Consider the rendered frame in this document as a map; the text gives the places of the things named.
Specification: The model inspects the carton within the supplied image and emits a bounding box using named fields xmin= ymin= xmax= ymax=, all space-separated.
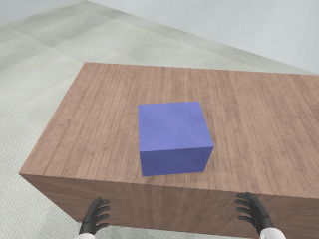
xmin=138 ymin=101 xmax=214 ymax=177

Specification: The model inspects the robot right forearm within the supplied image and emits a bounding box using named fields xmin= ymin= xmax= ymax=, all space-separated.
xmin=259 ymin=227 xmax=286 ymax=239

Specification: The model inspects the pedestal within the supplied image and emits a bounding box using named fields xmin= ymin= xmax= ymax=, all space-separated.
xmin=18 ymin=62 xmax=319 ymax=239

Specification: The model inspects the right robot hand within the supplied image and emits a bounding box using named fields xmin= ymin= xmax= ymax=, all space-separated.
xmin=234 ymin=192 xmax=275 ymax=236

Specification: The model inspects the left robot hand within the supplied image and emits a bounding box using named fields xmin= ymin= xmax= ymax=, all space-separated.
xmin=79 ymin=197 xmax=111 ymax=235

